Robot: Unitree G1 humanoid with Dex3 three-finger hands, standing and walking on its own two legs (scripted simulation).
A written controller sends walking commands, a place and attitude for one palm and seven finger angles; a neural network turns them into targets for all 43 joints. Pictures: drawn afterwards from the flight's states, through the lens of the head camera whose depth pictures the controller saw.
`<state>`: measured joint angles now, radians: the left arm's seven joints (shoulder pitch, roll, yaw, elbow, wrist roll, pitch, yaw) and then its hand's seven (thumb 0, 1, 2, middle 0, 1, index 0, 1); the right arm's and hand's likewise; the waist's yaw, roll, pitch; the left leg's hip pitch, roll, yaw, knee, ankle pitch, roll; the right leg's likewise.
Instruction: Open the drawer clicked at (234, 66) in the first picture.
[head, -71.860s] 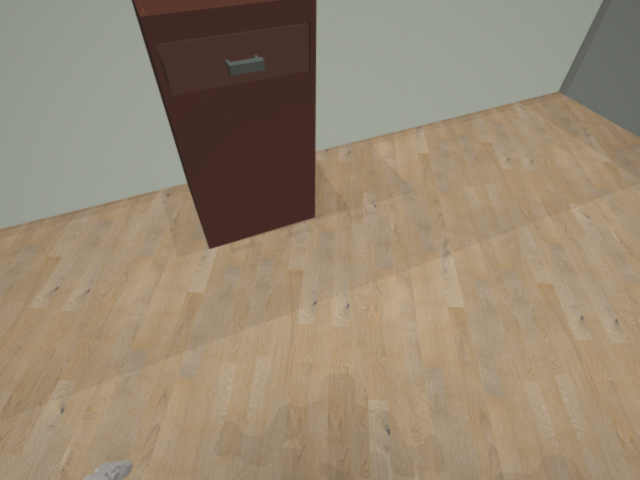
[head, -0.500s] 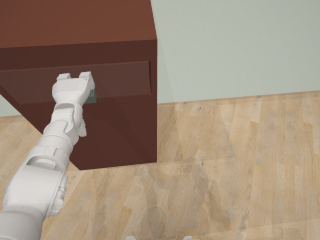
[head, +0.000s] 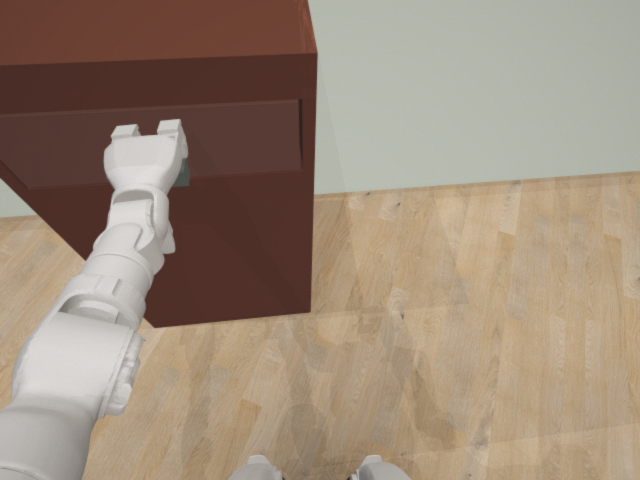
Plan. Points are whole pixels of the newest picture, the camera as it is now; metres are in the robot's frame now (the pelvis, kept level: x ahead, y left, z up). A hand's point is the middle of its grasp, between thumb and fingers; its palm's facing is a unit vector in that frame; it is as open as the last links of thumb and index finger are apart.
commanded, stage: lower the fingers behind the handle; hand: left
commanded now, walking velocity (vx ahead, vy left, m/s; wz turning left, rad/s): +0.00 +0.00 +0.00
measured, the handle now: (151, 163) +0.55 +0.22 +0.03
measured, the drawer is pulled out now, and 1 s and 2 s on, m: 0.00 0.00 0.00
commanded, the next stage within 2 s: lift the fingers back up to retry in 0.30 s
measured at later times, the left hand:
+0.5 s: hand (158, 189) +0.49 +0.20 +0.04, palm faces -0.03 -0.02 -1.00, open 13.7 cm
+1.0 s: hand (147, 158) +0.50 +0.20 +0.09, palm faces -0.01 -0.04 -1.00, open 13.8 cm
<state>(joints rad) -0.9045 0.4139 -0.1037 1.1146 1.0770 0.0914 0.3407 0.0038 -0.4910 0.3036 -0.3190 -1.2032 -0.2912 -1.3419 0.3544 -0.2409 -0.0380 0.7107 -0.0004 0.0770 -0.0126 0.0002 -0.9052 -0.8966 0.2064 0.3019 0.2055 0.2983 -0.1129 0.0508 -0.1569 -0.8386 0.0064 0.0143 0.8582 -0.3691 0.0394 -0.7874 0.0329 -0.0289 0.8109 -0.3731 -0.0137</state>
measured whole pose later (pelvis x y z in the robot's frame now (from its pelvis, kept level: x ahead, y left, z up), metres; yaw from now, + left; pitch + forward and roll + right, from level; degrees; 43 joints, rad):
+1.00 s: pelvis +0.03 +0.00 +0.02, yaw -1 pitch +16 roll -1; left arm -0.81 0.41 -0.09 0.94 1.03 0.11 0.24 0.00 -0.49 0.30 -0.32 -1.20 -0.33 -1.21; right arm 0.34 -0.25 -0.05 0.71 0.02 0.08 -0.03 0.00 -0.91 -0.90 0.21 0.30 0.21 0.30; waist -0.08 0.07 -0.14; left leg -0.63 0.00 0.04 0.70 -0.34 0.04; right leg -0.59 0.03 0.00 0.66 -0.34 -0.01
